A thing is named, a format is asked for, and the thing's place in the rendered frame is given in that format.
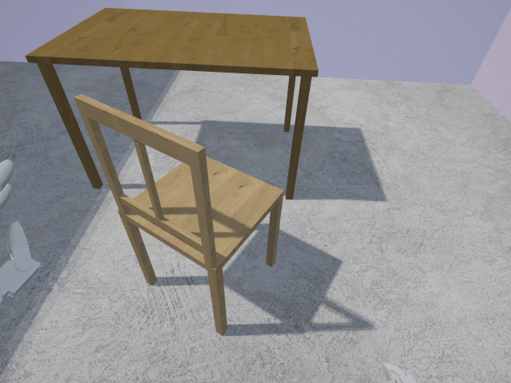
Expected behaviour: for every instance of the robot right hand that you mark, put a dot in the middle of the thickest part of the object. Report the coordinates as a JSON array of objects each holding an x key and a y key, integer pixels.
[{"x": 396, "y": 375}]

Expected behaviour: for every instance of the chair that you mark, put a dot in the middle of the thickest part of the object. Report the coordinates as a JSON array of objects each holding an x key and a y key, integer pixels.
[{"x": 203, "y": 209}]

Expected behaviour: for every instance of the table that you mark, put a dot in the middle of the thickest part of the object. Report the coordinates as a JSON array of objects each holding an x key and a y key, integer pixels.
[{"x": 180, "y": 40}]

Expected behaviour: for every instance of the robot left hand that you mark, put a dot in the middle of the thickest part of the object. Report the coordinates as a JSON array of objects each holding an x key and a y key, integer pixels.
[{"x": 14, "y": 274}]

